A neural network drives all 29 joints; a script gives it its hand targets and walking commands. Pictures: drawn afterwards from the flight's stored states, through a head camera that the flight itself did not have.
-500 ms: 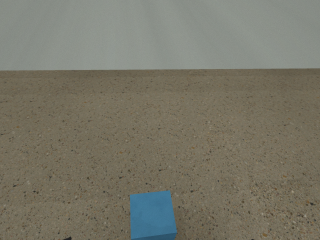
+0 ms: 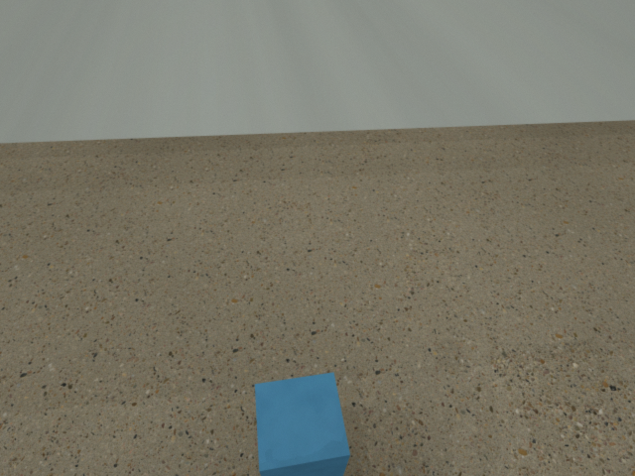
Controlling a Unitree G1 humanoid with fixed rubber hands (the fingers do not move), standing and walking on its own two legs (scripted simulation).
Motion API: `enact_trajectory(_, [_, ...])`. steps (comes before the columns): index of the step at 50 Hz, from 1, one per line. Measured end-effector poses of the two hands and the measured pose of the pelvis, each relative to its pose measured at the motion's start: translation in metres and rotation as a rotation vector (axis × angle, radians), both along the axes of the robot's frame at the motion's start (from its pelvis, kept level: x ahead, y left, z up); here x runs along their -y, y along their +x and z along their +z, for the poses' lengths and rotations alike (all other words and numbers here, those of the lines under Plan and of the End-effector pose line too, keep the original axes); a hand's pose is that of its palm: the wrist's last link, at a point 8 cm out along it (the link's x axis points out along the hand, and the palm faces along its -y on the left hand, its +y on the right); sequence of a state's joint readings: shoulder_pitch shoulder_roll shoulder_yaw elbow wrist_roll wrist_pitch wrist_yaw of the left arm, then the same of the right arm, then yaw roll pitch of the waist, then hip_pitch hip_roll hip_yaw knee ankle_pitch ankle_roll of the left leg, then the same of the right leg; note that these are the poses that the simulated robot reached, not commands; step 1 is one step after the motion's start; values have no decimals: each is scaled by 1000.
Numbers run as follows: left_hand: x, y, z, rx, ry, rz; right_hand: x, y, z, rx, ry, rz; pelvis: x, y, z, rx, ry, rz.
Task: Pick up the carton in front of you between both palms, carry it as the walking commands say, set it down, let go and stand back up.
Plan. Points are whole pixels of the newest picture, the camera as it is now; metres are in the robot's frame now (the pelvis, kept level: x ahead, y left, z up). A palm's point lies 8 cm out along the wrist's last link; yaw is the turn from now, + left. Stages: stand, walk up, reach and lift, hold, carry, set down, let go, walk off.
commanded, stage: stand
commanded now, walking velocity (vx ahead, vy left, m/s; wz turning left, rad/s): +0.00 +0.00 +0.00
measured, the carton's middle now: (300, 432) +0.36 +0.03 -0.64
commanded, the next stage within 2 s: none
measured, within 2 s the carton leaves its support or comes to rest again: neither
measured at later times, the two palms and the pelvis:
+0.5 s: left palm out of the picture -0.03 +0.23 -0.14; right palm out of the picture -0.07 -0.22 -0.13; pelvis -0.02 +0.00 +0.01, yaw -1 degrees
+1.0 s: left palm out of the picture -0.07 +0.23 -0.14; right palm out of the picture -0.10 -0.19 -0.14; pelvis -0.04 +0.02 +0.01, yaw -1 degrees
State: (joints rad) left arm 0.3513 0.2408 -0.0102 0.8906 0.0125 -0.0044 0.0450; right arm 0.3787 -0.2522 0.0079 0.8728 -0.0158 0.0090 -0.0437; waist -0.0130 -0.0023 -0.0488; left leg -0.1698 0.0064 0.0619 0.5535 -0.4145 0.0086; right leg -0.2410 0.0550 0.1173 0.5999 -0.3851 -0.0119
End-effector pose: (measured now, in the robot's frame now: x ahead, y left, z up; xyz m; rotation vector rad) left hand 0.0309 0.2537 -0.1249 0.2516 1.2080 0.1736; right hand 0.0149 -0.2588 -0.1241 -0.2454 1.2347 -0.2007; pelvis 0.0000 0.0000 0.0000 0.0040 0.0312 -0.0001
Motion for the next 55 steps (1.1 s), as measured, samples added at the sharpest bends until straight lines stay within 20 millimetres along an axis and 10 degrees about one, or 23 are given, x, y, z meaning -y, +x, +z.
enact_trajectory(23, [21,-60,-10,-174,-58,23,-32,-79,-11,-199,70,-62,-4,-18,6,40,-2,-13])
enact_trajectory(55, [22,-107,-14,-270,-103,38,-70,-117,-11,-255,112,-84,-22,-39,9,52,-5,-19])
